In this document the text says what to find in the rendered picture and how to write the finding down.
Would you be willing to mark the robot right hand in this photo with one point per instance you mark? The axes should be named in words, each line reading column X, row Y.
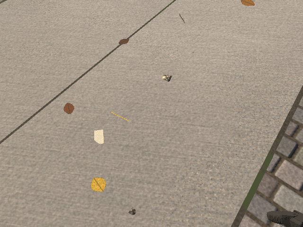
column 286, row 218

